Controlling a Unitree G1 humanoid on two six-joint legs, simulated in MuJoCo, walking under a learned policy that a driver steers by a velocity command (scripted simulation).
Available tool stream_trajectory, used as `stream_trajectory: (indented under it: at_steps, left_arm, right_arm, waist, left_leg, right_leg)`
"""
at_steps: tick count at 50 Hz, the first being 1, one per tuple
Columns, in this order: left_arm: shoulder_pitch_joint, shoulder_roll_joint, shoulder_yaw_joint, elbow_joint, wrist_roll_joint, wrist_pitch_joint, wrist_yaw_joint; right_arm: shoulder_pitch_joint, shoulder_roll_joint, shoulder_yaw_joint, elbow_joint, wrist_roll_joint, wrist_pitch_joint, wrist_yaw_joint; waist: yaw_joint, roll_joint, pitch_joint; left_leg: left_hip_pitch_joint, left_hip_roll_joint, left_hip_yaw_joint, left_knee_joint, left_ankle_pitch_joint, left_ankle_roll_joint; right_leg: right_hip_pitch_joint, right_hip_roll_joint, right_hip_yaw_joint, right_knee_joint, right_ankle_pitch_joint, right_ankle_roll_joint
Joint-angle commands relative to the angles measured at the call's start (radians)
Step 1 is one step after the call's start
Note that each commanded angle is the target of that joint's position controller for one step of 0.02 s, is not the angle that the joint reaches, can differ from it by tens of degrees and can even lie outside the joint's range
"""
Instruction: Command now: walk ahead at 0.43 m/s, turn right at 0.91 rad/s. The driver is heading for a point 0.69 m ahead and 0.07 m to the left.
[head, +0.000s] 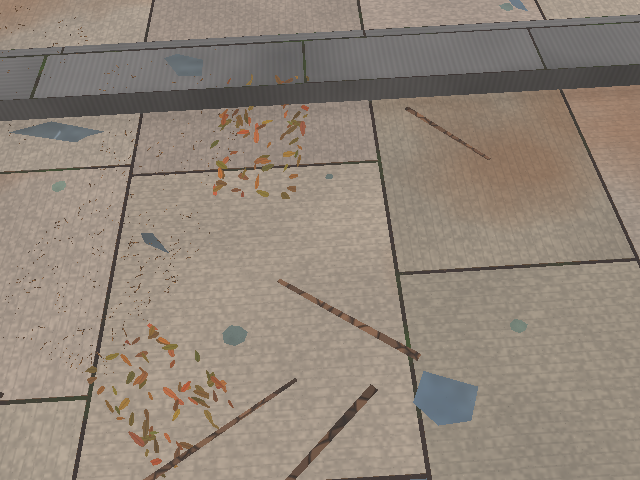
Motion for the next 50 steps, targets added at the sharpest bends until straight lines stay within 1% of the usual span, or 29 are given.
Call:
stream_trajectory:
  at_steps: [1, 2, 3, 4, 5, 6, 7, 11, 16, 19, 22, 24, 25, 26, 27, 28, 29, 31, 33, 36, 39, 42, 43, 45, 46, 47, 48, 49, 50]
  left_arm:
    - [0.035, 0.111, 0.039, -0.048, 0.002, -0.029, 0.000]
    - [0.169, 0.148, 0.062, 0.006, -0.001, -0.034, 0.008]
    - [0.406, 0.242, 0.102, 0.071, -0.013, -0.042, 0.020]
    - [0.421, 0.372, 0.116, 0.042, -0.001, -0.083, 0.013]
    - [0.362, 0.255, 0.082, 0.016, 0.003, -0.118, 0.003]
    - [0.303, 0.238, 0.071, 0.037, 0.086, -0.078, 0.015]
    - [0.271, 0.205, 0.058, 0.035, 0.088, -0.069, 0.019]
    - [0.219, 0.167, 0.029, 0.071, 0.054, -0.104, 0.022]
    - [0.310, 0.155, 0.017, 0.156, 0.048, -0.143, 0.019]
    - [0.316, 0.165, 0.011, 0.207, 0.054, -0.156, 0.030]
    - [0.286, 0.211, 0.017, 0.231, 0.085, -0.152, 0.047]
    - [0.203, 0.224, 0.022, 0.218, 0.105, -0.128, 0.061]
    - [0.240, 0.144, -0.002, 0.181, 0.080, -0.138, 0.047]
    - [0.228, 0.073, -0.019, 0.163, 0.083, -0.166, 0.023]
    - [0.148, 0.107, -0.028, 0.123, 0.085, -0.182, 0.023]
    - [0.097, 0.136, -0.032, 0.119, 0.089, -0.195, 0.021]
    - [0.072, 0.128, -0.039, 0.111, 0.094, -0.198, 0.021]
    - [0.051, 0.099, -0.053, 0.087, 0.120, -0.167, 0.023]
    - [0.027, 0.075, -0.067, 0.072, 0.129, -0.134, 0.020]
    - [-0.170, 0.057, -0.086, -0.008, 0.104, -0.134, 0.006]
    - [-0.240, 0.015, -0.099, -0.027, 0.087, -0.145, -0.003]
    - [-0.243, 0.017, -0.091, -0.025, 0.094, -0.159, 0.012]
    - [-0.263, 0.067, -0.051, -0.059, 0.039, -0.201, 0.031]
    - [-0.070, 0.125, -0.016, -0.020, 0.033, -0.224, 0.048]
    - [0.152, 0.153, -0.005, 0.034, 0.051, -0.221, 0.057]
    - [0.252, 0.202, 0.000, 0.073, 0.078, -0.212, 0.052]
    - [0.308, 0.177, 0.006, 0.097, 0.061, -0.203, 0.029]
    - [0.231, 0.129, 0.009, 0.072, 0.057, -0.189, 0.029]
    - [0.125, 0.078, -0.006, 0.064, 0.053, -0.183, 0.032]
  right_arm:
    - [-0.036, -0.190, -0.056, -0.046, 0.018, -0.033, 0.013]
    - [-0.042, -0.156, -0.045, -0.045, 0.012, -0.037, 0.013]
    - [-0.108, -0.092, -0.022, -0.083, -0.009, -0.045, 0.011]
    - [-0.211, -0.021, 0.003, -0.204, -0.018, -0.078, 0.005]
    - [-0.266, -0.100, -0.007, -0.215, 0.017, -0.117, 0.020]
    - [-0.238, -0.093, 0.005, -0.170, -0.109, -0.082, 0.038]
    - [-0.157, -0.104, 0.003, -0.137, -0.106, -0.073, 0.048]
    - [-0.100, -0.101, 0.019, -0.097, -0.090, -0.023, 0.065]
    - [-0.266, -0.057, 0.053, -0.120, -0.058, -0.026, 0.078]
    - [-0.287, -0.058, 0.057, -0.130, -0.052, -0.030, 0.082]
    - [-0.087, -0.098, 0.039, -0.069, -0.036, -0.027, 0.062]
    - [0.331, -0.147, 0.007, 0.060, -0.034, -0.025, 0.039]
    - [0.444, -0.260, -0.034, 0.085, -0.045, -0.020, 0.021]
    - [0.370, -0.256, -0.032, 0.095, -0.035, -0.012, 0.030]
    - [0.232, -0.226, -0.030, 0.062, -0.032, -0.016, 0.040]
    - [0.215, -0.191, -0.027, 0.060, -0.028, -0.022, 0.039]
    - [0.220, -0.154, -0.018, 0.076, -0.030, -0.027, 0.033]
    - [0.199, -0.107, 0.005, 0.104, -0.036, -0.043, 0.023]
    - [0.205, -0.120, 0.004, 0.106, -0.029, -0.062, 0.023]
    - [0.214, -0.140, -0.008, 0.093, -0.022, -0.073, 0.020]
    - [0.267, -0.141, -0.016, 0.121, -0.007, -0.076, 0.023]
    - [0.362, -0.126, -0.010, 0.174, -0.004, -0.070, 0.012]
    - [0.406, -0.054, 0.008, 0.167, 0.044, -0.060, -0.012]
    - [0.306, -0.146, -0.006, 0.156, 0.016, -0.042, -0.027]
    - [0.214, -0.127, 0.002, 0.103, -0.016, -0.038, -0.025]
    - [0.347, 0.033, 0.042, 0.099, -0.049, -0.046, -0.018]
    - [0.489, -0.003, 0.054, 0.115, 0.000, -0.050, -0.005]
    - [0.410, -0.080, 0.034, 0.122, 0.022, -0.038, -0.008]
    - [0.257, -0.112, 0.027, 0.076, 0.018, -0.031, -0.016]
  waist:
    - [0.051, 0.092, -0.049]
    - [0.113, 0.037, -0.089]
    - [0.222, -0.150, -0.124]
    - [0.198, -0.378, -0.128]
    - [0.207, -0.183, -0.081]
    - [0.176, -0.118, -0.025]
    - [0.116, -0.041, 0.019]
    - [0.047, -0.093, 0.038]
    - [0.126, -0.119, 0.084]
    - [0.106, -0.097, 0.103]
    - [-0.001, -0.126, -0.047]
    - [-0.207, -0.092, -0.221]
    - [-0.203, 0.110, -0.294]
    - [-0.095, 0.316, -0.300]
    - [-0.069, 0.214, -0.186]
    - [-0.060, 0.058, -0.141]
    - [-0.028, -0.023, -0.074]
    - [0.045, -0.016, 0.002]
    - [0.063, 0.009, 0.047]
    - [0.016, 0.010, 0.113]
    - [-0.043, 0.011, 0.085]
    - [-0.084, 0.023, 0.005]
    - [-0.078, -0.006, -0.044]
    - [0.081, 0.091, -0.161]
    - [0.187, 0.117, -0.302]
    - [0.114, -0.208, -0.456]
    - [0.107, -0.324, -0.641]
    - [0.126, -0.188, -0.551]
    - [0.118, -0.089, -0.369]
  left_leg:
    - [-0.027, 0.229, -0.128, -0.123, -0.121, 0.154]
    - [-0.126, 0.174, -0.043, 0.061, 0.002, 0.117]
    - [-0.404, 0.081, 0.035, 0.508, 0.045, 0.047]
    - [-0.866, -0.132, -0.144, 0.823, -0.258, -0.009]
    - [-0.987, -0.072, -0.307, 0.901, -0.188, 0.019]
    - [-0.942, -0.006, -0.265, 0.856, -0.095, 0.020]
    - [-0.838, 0.018, -0.251, 0.777, -0.011, 0.012]
    - [-0.634, 0.007, -0.194, 0.611, 0.144, -0.051]
    - [-0.579, -0.012, -0.112, 0.271, 0.348, 0.010]
    - [-0.525, -0.029, -0.095, 0.157, 0.357, 0.100]
    - [-0.267, -0.168, -0.055, 0.193, 0.214, 0.172]
    - [0.129, -0.207, -0.073, 0.181, 0.110, 0.204]
    - [0.377, -0.027, -0.433, 0.117, -0.268, 0.307]
    - [0.427, 0.140, -1.022, -0.159, -0.519, 0.393]
    - [0.358, 0.160, -1.132, -0.234, -0.470, 0.414]
    - [0.260, 0.159, -1.011, -0.233, -0.390, 0.399]
    - [0.122, 0.125, -0.918, -0.249, -0.281, 0.369]
    - [-0.065, 0.036, -0.764, -0.262, -0.144, 0.341]
    - [-0.170, -0.005, -0.690, -0.291, -0.095, 0.356]
    - [-0.295, -0.047, -0.633, -0.370, 0.005, 0.335]
    - [-0.240, -0.075, -0.548, -0.313, 0.447, 0.257]
    - [-0.021, -0.071, -0.505, -0.171, 0.839, 0.180]
    - [0.048, -0.051, -0.569, -0.074, 0.783, 0.152]
    - [0.115, -0.050, -0.538, 0.146, 0.951, 0.098]
    - [-0.015, -0.068, -0.528, 0.392, 0.818, 0.059]
    - [-0.320, -0.245, -0.442, 0.800, -0.177, -0.008]
    - [-0.475, -0.242, -0.491, 1.039, -0.307, -0.026]
    - [-0.505, -0.165, -0.479, 1.058, -0.232, -0.036]
    - [-0.523, -0.122, -0.401, 0.993, -0.167, -0.042]
  right_leg:
    - [0.143, 0.057, -0.098, -0.157, 0.014, -0.075]
    - [0.349, 0.102, -0.104, -0.200, 0.011, -0.115]
    - [0.627, -0.001, 0.164, -0.281, -0.069, -0.217]
    - [0.750, -0.221, 0.877, -0.524, -0.374, -0.429]
    - [0.739, -0.284, 0.903, -0.593, -0.413, -0.439]
    - [0.614, -0.241, 0.727, -0.565, -0.303, -0.354]
    - [0.508, -0.181, 0.603, -0.555, -0.185, -0.316]
    - [0.312, -0.033, 0.403, -0.625, 0.016, -0.286]
    - [0.380, -0.040, 0.259, -0.697, 0.308, -0.238]
    - [0.472, -0.098, 0.175, -0.735, 0.512, -0.208]
    - [0.563, -0.118, 0.053, -0.472, 1.280, -0.164]
    - [0.421, -0.092, -0.012, 0.065, 1.380, -0.136]
    - [0.091, 0.026, -0.028, 0.512, 0.995, -0.096]
    - [-0.208, 0.223, 0.074, 0.744, 0.062, -0.069]
    - [-0.336, 0.176, 0.188, 0.799, 0.085, -0.083]
    - [-0.324, 0.105, 0.212, 0.743, 0.135, -0.090]
    - [-0.275, 0.064, 0.198, 0.626, 0.143, -0.090]
    - [-0.200, 0.026, 0.187, 0.490, 0.099, -0.054]
    - [-0.203, -0.001, 0.155, 0.387, 0.073, -0.019]
    - [-0.166, -0.007, 0.089, 0.106, 0.279, 0.031]
    - [-0.035, 0.047, 0.031, -0.128, 0.536, 0.020]
    - [0.021, 0.114, 0.013, -0.238, 0.578, -0.024]
    - [0.080, 0.149, 0.084, -0.319, 0.549, -0.022]
    - [0.258, 0.130, 0.066, -0.362, 0.649, -0.050]
    - [0.539, -0.004, 0.155, -0.274, 0.783, -0.101]
    - [0.901, -0.300, 0.448, -0.128, 1.291, -0.253]
    - [1.043, -0.427, 0.774, -0.184, 1.156, -0.371]
    - [0.924, -0.363, 0.678, -0.251, 0.968, -0.343]
    - [0.736, -0.294, 0.517, -0.292, 0.983, -0.303]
